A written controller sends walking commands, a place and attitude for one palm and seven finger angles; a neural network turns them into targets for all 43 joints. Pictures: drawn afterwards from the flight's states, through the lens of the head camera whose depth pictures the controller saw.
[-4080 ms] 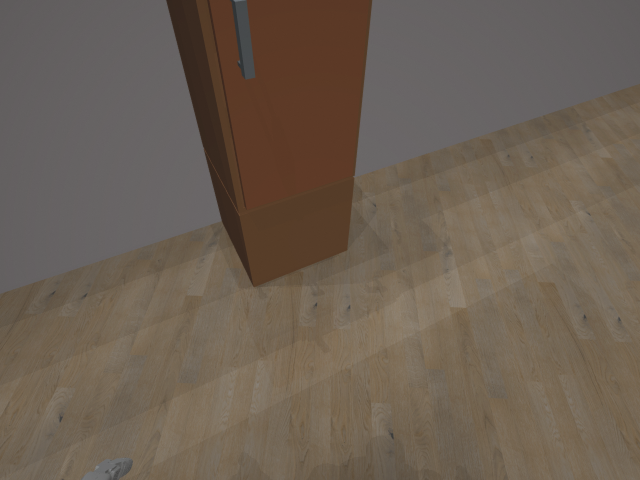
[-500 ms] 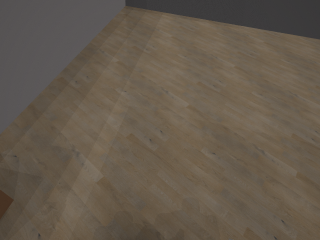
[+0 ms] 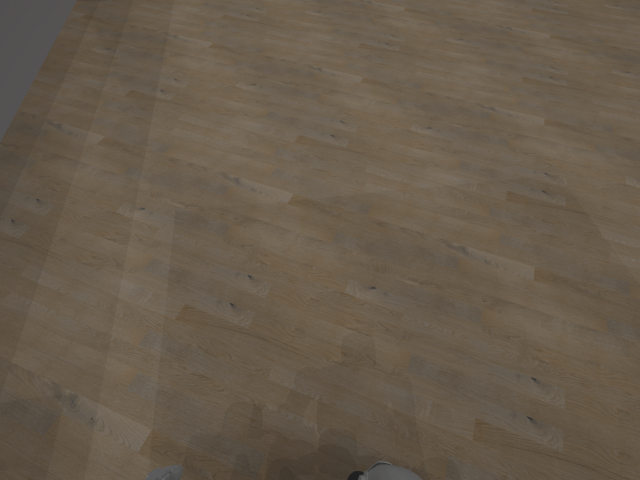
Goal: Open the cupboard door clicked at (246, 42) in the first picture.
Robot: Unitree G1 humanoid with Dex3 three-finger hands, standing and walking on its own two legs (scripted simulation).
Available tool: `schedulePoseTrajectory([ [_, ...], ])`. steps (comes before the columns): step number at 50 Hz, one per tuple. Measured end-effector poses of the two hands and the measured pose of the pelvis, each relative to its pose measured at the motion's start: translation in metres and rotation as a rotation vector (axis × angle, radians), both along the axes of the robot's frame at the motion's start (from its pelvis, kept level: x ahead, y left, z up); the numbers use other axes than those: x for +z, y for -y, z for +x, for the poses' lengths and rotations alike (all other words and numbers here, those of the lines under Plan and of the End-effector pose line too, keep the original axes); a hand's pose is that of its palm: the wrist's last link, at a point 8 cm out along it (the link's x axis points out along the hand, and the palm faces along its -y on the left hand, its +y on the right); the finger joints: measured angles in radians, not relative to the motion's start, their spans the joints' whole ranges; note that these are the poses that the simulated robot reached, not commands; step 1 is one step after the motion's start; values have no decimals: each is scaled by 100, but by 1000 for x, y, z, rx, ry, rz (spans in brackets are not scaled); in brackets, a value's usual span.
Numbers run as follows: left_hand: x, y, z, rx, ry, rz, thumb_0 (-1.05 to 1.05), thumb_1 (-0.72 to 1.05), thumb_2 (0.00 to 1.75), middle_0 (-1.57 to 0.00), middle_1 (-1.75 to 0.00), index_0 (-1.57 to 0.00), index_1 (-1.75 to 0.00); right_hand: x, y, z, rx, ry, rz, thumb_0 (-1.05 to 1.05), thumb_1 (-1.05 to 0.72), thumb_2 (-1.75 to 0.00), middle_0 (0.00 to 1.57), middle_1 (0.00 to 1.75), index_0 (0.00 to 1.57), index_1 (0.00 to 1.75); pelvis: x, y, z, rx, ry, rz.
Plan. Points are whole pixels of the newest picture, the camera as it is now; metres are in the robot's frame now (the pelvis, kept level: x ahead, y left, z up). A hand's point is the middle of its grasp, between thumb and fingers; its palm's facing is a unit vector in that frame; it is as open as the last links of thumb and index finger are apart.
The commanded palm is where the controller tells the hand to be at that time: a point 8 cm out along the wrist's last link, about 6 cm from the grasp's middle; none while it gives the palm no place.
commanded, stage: turn to face it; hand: left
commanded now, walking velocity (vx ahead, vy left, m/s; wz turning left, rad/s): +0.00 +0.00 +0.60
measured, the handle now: out of the picture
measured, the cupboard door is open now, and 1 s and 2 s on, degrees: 0 0 0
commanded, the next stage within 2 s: none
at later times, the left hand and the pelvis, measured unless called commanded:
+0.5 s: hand out of the picture +0.08 +0.26 -0.18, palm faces +0.29 -0.94 -0.19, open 7.3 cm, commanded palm none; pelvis +0.04 +0.05 +0.00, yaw +16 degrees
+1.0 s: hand out of the picture +0.05 +0.22 -0.12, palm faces +0.55 -0.79 -0.28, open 7.4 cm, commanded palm none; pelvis +0.06 -0.01 +0.02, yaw +34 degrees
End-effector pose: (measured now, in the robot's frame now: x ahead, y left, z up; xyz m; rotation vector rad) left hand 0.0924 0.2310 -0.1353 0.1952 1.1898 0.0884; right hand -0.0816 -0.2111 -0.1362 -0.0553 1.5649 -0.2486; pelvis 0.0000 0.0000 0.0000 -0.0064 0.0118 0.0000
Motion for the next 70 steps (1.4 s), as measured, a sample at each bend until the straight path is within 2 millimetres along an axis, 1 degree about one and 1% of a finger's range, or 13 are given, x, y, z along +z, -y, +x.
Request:
schedulePoseTrajectory([
  [5, 15, 15, 37, 27, 92, 0, 0, 92, 90, -20, -30, -20, -29, -6, -3, 38, 26, -2, 47, 1, -91, -90, 20, 30, 20, 30, 5, 5, 21, 51, 22, -1],
  [10, 24, 16, 39, 87, 101, -17, 0, 91, 90, -20, -30, -20, -29, -1, -5, 104, 102, 120, 50, 1, -91, -90, 20, 30, 20, 30, 15, -1, 31, 105, 18, 3],
  [13, 24, 4, 35, 139, 111, -25, -1, 92, 90, -20, -30, -20, -29, 4, -4, 138, 165, 171, 26, 1, -92, -90, 20, 30, 20, 30, 15, -9, 34, 145, 15, -6],
  [19, -1, -37, 8, 258, 82, -41, 0, 91, 90, -20, -30, -20, -30, 14, -8, 190, 294, 236, -58, 1, -93, -90, 20, 30, 20, 30, 3, -34, 39, 223, 12, -34],
  [23, -18, -67, -23, 320, -5, -31, 0, 91, 90, -20, -30, -20, -29, 20, -19, 211, 357, 272, -99, 1, -92, -90, 20, 30, 20, 30, -3, -47, 39, 256, -3, -33],
  [29, 4, -89, -58, 399, -75, 4, 1, 92, 90, -20, -30, -20, -29, 34, -37, 224, 434, 244, -87, 0, -91, -90, 20, 30, 20, 30, 17, -55, 43, 319, -31, -40],
  [34, 19, -93, -73, 461, -76, 37, 1, 92, 90, -19, -30, -20, -29, 34, -46, 243, 487, 253, -48, 0, -90, -90, 21, 30, 20, 30, 23, -52, 48, 372, -35, -34],
  [40, 29, -79, -66, 512, -23, 65, 1, 92, 90, -19, -30, -20, -29, 26, -42, 272, 547, 283, -4, 0, -90, -90, 21, 30, 20, 30, 22, -35, 52, 445, -28, -18],
  [46, 38, -45, -58, 561, 81, 106, 1, 91, 90, -20, -30, -20, -29, 6, -21, 309, 611, 314, 40, 0, -90, -90, 21, 30, 20, 30, 11, -4, 57, 531, -16, 5],
  [51, 51, -12, -82, 636, 77, 113, 1, 91, 90, -20, -30, -20, -29, 12, -15, 340, 691, 328, 55, 1, -91, -90, 20, 30, 20, 30, 20, 10, 61, 610, -4, 36],
  [57, 48, 17, -122, 728, 11, 88, 1, 91, 90, -20, -30, -20, -29, 20, -21, 363, 788, 324, 56, 0, -91, -90, 20, 30, 20, 30, 25, 18, 61, 696, -5, 50],
  [63, 35, 40, -177, 844, -77, 43, 1, 91, 90, -20, -30, -20, -29, 21, -55, 375, 917, 297, 51, 1, -91, -90, 20, 30, 19, 30, 22, 13, 52, 779, -9, 39],
  [70, 2, 46, -254, 992, -177, -18, 1, 91, 90, -20, -30, -20, -29, 25, -133, 381, 1080, 400, 76, 1, -91, -90, 20, 30, 20, 30, 4, -9, 30, 872, -14, 8],
])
